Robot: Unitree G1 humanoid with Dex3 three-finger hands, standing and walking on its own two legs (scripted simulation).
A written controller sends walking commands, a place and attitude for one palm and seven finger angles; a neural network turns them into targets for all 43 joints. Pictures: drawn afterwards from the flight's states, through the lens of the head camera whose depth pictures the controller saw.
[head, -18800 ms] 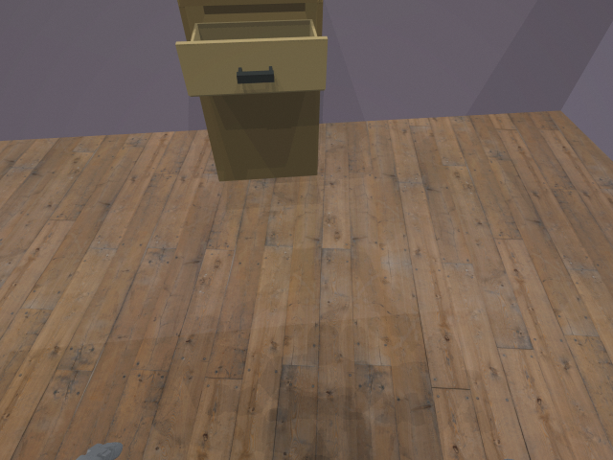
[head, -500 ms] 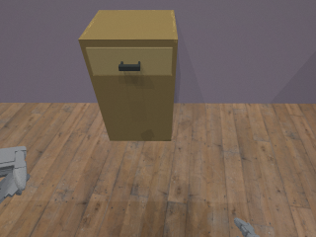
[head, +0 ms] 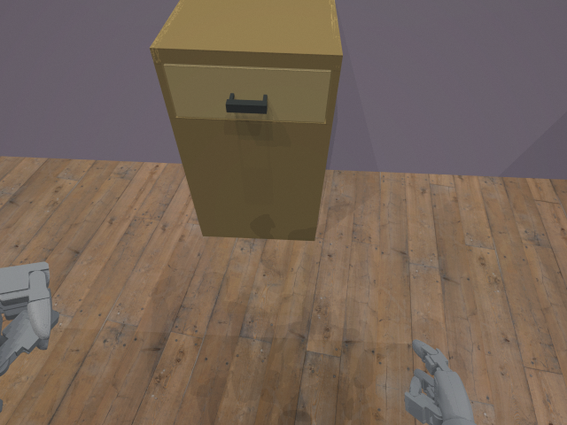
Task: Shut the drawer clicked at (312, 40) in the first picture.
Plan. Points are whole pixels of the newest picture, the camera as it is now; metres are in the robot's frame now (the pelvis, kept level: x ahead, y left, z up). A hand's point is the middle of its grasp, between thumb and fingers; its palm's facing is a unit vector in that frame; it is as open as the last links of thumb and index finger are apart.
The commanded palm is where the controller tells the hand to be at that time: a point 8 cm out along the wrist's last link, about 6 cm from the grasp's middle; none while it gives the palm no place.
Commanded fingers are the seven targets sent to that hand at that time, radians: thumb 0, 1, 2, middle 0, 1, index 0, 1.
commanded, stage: stop stepping back and stand still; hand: left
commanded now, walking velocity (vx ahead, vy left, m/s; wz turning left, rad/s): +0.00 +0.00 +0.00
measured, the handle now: (247, 101) +0.90 +0.16 -0.06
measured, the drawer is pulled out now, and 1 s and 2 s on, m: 0.00 0.00 0.00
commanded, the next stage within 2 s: let the arm hang, fingers relaxed in 0.32 s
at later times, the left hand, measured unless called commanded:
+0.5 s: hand (69, 339) +0.20 +0.27 +0.06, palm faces +0.20 -0.85 -0.49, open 3.2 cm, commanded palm none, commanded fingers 0.00 0.90 0.90 -1.20 -1.38 -1.20 -1.38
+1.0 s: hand out of the picture -0.08 +0.21 -0.16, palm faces +0.04 -0.97 -0.23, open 5.3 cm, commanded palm none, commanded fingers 0.00 0.90 0.90 -0.20 -0.30 -0.20 -0.30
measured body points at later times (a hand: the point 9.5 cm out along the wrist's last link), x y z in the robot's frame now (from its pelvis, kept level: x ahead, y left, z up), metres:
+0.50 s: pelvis -0.01 +0.03 +0.00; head +0.01 +0.01 +0.45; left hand +0.18 +0.31 +0.09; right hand +0.17 -0.22 -0.10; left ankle +0.02 +0.12 -0.74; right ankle -0.01 -0.10 -0.74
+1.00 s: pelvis -0.01 +0.02 +0.00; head +0.01 +0.02 +0.45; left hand -0.08 +0.26 -0.15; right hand -0.05 -0.19 -0.16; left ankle +0.02 +0.12 -0.74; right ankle -0.01 -0.10 -0.74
